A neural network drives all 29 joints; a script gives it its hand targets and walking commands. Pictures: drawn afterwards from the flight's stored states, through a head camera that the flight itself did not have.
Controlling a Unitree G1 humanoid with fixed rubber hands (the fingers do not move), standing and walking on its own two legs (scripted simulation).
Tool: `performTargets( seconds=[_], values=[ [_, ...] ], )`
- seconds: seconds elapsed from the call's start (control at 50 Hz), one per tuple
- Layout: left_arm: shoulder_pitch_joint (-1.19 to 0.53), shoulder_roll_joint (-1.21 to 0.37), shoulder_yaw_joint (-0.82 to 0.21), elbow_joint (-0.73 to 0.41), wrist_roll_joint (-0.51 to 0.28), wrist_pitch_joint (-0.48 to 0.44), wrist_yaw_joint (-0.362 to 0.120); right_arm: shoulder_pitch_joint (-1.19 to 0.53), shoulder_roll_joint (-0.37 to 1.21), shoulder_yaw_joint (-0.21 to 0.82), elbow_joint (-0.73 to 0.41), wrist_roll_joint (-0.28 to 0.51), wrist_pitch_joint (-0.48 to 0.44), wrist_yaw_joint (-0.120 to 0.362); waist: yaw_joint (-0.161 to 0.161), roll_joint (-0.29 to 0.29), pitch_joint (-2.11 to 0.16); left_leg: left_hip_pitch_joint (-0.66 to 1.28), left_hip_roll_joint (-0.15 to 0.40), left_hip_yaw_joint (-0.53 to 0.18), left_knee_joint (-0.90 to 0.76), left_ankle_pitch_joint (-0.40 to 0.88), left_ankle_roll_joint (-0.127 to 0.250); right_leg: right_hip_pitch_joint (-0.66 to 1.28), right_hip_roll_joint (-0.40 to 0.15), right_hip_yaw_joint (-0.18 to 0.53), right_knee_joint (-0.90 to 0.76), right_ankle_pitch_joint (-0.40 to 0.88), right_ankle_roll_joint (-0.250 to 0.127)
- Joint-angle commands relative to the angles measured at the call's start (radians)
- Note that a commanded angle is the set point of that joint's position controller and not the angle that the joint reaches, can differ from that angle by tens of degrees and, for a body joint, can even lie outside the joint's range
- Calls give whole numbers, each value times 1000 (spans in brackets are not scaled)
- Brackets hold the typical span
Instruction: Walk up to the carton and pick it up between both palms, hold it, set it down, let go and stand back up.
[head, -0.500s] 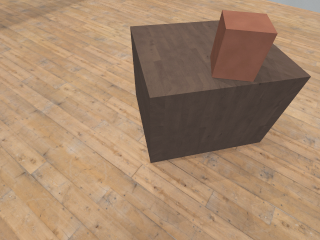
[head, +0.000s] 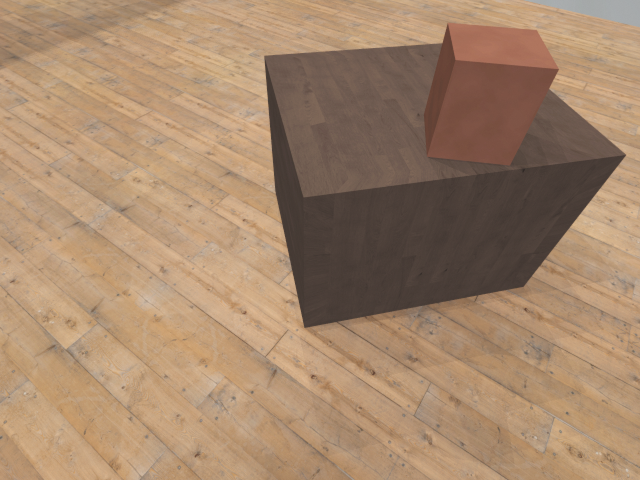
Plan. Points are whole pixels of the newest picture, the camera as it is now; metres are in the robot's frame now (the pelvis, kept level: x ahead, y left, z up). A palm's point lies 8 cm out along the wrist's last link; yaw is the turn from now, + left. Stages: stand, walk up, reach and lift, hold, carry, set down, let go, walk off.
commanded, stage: stand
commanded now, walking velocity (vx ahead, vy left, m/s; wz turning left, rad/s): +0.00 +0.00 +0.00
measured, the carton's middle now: (479, 95) +0.94 -0.39 -0.01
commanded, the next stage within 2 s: walk up in 0.68 s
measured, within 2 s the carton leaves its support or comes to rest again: neither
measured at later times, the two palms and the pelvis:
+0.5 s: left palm out of the picture -0.04 +0.19 -0.15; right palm out of the picture -0.02 -0.22 -0.15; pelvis +0.00 -0.01 +0.00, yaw +0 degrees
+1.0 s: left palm out of the picture -0.01 +0.20 -0.16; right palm out of the picture -0.03 -0.24 -0.14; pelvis +0.01 -0.03 +0.00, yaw +2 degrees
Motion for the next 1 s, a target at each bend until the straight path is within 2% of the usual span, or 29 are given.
performTargets(
  seconds=[0.0, 0.1, 0.12, 0.14, 0.16, 0.18, 0.2, 0.24, 0.3, 0.34, 0.36, 0.4, 0.44, 0.46, 0.5, 0.52, 0.58, 0.6, 0.64, 0.7, 0.72, 0.74, 0.82, 0.84, 0.86, 0.88, 0.9, 0.94, 0.98],
  values=[
    [100, 63, 3, -5, -9, -13, -5, 72, -96, -12, -22, -9, -5, -2, 4, 8, 60, -12, 128, -122, -134, 126, 12, -71, -23, 25, -73, 107, -59],
    [75, 69, -1, -8, 1, -11, 1, 84, -79, -10, -18, 3, -4, -2, -5, -29, 77, -57, 127, -136, -139, 67, 5, -44, -18, 5, -61, 97, -56],
    [97, 122, 24, -11, -7, -5, -8, 37, -83, -6, -39, -9, -6, 5, 19, 6, 84, -67, 129, -132, -125, 82, 9, -60, -18, 21, -85, 101, -65],
    [98, 58, -6, -5, -2, -7, -10, 78, -101, -11, -41, 2, -9, 5, -10, 43, 69, -13, 120, -116, -112, 89, 4, -79, -18, 28, -77, 94, -72],
    [75, 84, 3, -26, 12, -10, -3, 95, -95, -9, -7, 0, -6, -10, 6, 68, 75, -93, 123, -132, -143, 33, 7, -56, -27, 8, -67, 86, -61],
    [100, 111, 17, 0, -6, -4, 4, 117, -117, -6, -9, -7, -3, -10, 9, 0, 83, -107, 142, -158, -161, 6, 7, -18, -19, 8, -82, 70, -60],
    [57, 68, 0, -21, -3, -2, -8, 88, -88, -4, -21, 0, 0, 2, -9, 59, 115, -134, 129, -158, -169, -9, 0, -39, -23, 2, -68, 78, -53],
    [111, 25, -8, 1, -11, -7, -9, 96, -60, 4, -26, 6, -2, 3, 3, 39, 54, -59, 133, -142, -149, 25, -1, -50, -13, 5, -61, 95, -59],
    [101, 68, -5, 21, -7, -10, 3, 80, -154, -27, -59, 7, -12, 9, -17, -73, 24, 23, 120, -139, -105, 120, 5, -81, -11, -2, -64, 115, -46],
    [49, 43, -4, -28, 9, -13, -13, 81, -82, -4, -28, 3, -3, -3, 3, -10, 73, -46, 128, -122, -110, 97, 4, -100, -29, 6, -69, 107, -62],
    [85, 81, 0, -3, -1, -15, -1, 117, -97, -6, -23, 4, -2, -6, -22, -34, 79, -62, 140, -147, -123, 79, 14, -92, -28, 20, -77, 93, -62],
    [117, 97, 8, -11, 7, -17, -13, 99, -80, 2, -19, -12, -4, -9, 20, 48, 95, -42, 130, -110, -98, 137, 2, -109, -31, 39, -92, 89, -73],
    [110, 96, 8, -7, 4, -27, -8, 119, -111, -11, -15, 5, 6, -15, -14, -14, 45, -7, 131, -135, -108, 148, 8, -79, -31, 15, -82, 105, -72],
    [100, 125, 16, -12, -2, -22, -12, 95, -111, -15, -33, -3, -4, -10, 2, -70, 6, 12, 135, -135, -91, 136, 11, -57, -24, 8, -89, 102, -56],
    [78, 94, 5, -7, 5, -24, -7, 27, -130, -26, -55, 8, -7, -6, 0, -5, 34, -1, 119, -101, -76, 141, -2, -71, -19, 32, -90, 126, -72],
    [104, 97, 11, -9, 11, -21, -7, 52, -134, -26, -36, -3, -6, -10, 33, -11, 42, -5, 127, -126, -88, 132, 0, -75, -29, 14, -90, 134, -67],
    [80, 70, 3, -28, -2, -23, -9, 58, -105, -29, -40, 3, -1, -6, 10, 32, 52, -32, 111, -87, -75, 181, -5, -48, -33, 34, -88, 171, -71],
    [101, 41, 0, -10, 3, -23, -5, 85, -45, -11, -19, -3, -6, -9, 6, -14, 27, -35, 123, -105, -78, 175, -7, -9, -29, 28, -85, 147, -75],
    [91, 61, 1, -4, 0, -19, -2, 99, -56, -6, -18, 0, -3, 1, -19, 14, 55, -38, 119, -95, -74, 164, -14, -7, -32, 27, -85, 250, -71],
    [69, 59, 2, -18, -3, -20, -4, 45, -70, -9, -29, -7, -7, -6, -3, 9, 77, -17, 126, -98, -76, 171, -11, -71, -21, 10, -90, 123, -67],
    [75, 28, -12, -15, 9, -13, 2, 65, -74, -13, -43, 2, -3, -1, -29, -39, 104, -14, 131, -106, -94, 150, -9, -88, -27, 17, -106, 176, -71],
    [107, 39, -11, -17, -4, -15, -8, 89, -57, -3, -11, -2, 3, -9, 7, 25, 77, -32, 124, -99, -73, 139, -7, -36, -28, 19, -103, 159, -67],
    [109, 50, 7, 3, -4, -16, -4, 94, -79, -3, -13, -1, 3, 1, -12, -24, 81, -48, 129, -117, -95, 148, -7, -32, -20, 21, -76, 140, -74],
    [154, 55, 2, 5, -4, -11, -8, 68, -103, -12, -15, 6, -4, 0, 35, 7, 54, -54, 125, -114, -92, 125, -10, -9, -19, 9, -79, 143, -64],
    [23, 232, 85, -121, 33, -14, -19, 195, -154, -42, -81, -22, -21, -26, -48, -13, -39, 100, 214, -293, -95, -227, 57, -156, 27, -73, 111, -198, -77],
    [-52, 221, 81, -168, 41, -4, -26, 278, -233, -66, -58, -33, -24, -41, -89, 100, 75, 140, 333, -492, -199, -440, 97, -404, 55, -117, 251, -320, -50],
    [-78, 202, 81, -193, 71, 5, -27, 350, -242, -77, -41, -26, -27, -51, -127, 113, 140, 146, 431, -628, -253, -585, 149, -553, 3, -62, 413, -306, -51],
    [-85, 179, 90, -242, 76, 19, -45, 260, -212, -79, -75, -63, -26, -75, -74, 49, 182, 76, 469, -673, -261, -578, 198, -611, -46, 10, 552, -259, -45],
    [-37, 170, 93, -266, 72, 14, -56, 214, -207, -86, -107, -61, -44, -73, -19, 92, 126, 46, 443, -607, -226, -439, 172, -574, -76, 49, 613, -154, -45]
  ],
)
